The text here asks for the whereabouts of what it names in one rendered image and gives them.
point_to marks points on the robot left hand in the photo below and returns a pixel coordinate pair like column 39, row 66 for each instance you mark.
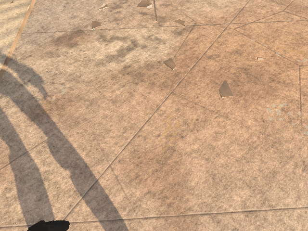
column 53, row 225

